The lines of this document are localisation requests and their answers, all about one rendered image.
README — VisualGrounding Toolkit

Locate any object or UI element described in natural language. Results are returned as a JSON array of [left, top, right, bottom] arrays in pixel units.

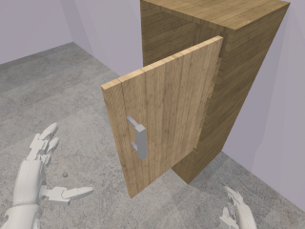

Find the right robot hand
[[219, 186, 257, 229]]

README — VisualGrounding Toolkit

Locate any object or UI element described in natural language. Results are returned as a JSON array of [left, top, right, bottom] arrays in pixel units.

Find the cupboard door
[[100, 35, 223, 198]]

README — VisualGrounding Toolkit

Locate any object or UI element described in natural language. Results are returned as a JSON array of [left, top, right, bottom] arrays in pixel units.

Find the handle
[[126, 115, 148, 160]]

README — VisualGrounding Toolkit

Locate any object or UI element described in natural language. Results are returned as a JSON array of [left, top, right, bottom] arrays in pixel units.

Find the left robot hand
[[12, 122, 94, 206]]

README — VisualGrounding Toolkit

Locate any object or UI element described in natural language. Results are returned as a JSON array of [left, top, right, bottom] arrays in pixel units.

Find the robot left forearm
[[0, 203, 43, 229]]

